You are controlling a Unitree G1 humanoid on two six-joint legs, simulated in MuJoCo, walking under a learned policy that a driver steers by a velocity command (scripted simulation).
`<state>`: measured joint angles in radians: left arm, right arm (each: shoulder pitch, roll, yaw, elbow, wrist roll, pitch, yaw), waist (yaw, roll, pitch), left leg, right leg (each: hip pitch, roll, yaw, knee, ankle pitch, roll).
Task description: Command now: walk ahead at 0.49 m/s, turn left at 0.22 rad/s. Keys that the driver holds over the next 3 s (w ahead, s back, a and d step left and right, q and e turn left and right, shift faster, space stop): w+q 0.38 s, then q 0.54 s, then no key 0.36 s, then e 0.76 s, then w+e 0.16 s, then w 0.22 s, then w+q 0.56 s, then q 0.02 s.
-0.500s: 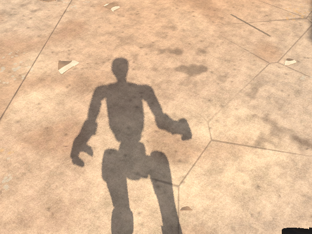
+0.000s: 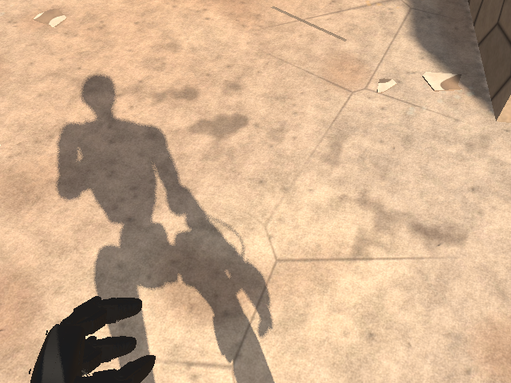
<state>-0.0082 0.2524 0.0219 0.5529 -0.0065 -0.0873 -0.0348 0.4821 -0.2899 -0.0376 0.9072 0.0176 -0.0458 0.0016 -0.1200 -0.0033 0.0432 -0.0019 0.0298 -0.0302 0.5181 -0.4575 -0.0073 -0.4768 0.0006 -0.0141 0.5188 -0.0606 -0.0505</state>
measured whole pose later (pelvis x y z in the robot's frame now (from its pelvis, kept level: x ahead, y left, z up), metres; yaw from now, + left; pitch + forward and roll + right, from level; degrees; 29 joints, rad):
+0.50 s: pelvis +0.26 +0.04 -0.01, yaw +16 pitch +1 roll -3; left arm 0.32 0.30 0.08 0.83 -0.02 -0.04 0.02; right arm 0.07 -0.28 -0.05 0.65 0.01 -0.03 0.06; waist 0.06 0.03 0.06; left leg -0.52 0.01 0.04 0.58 -0.05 0.08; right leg 0.05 -0.05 -0.26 0.51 -0.47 0.04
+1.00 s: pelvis +0.41 +0.06 +0.01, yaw +33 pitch +2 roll +0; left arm 0.13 0.29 0.05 0.72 0.01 -0.03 0.01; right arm 0.17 -0.32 -0.07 0.63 0.01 0.05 -0.03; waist -0.01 0.01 0.02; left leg -0.34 -0.15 -0.22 0.61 -0.31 0.04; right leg -0.35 0.03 0.08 0.52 -0.19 0.02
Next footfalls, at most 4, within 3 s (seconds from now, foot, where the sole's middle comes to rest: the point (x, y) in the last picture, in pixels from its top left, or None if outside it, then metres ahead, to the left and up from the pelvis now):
0.50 left None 0.41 0.17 -0.76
0.98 right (245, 350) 0.52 -0.01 -0.76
1.30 left None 0.36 0.19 -0.76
2.22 left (162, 373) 0.49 0.21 -0.76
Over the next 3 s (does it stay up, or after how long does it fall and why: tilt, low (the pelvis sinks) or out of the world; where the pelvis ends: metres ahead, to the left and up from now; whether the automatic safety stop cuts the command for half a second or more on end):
stays up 0.80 0.07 0.02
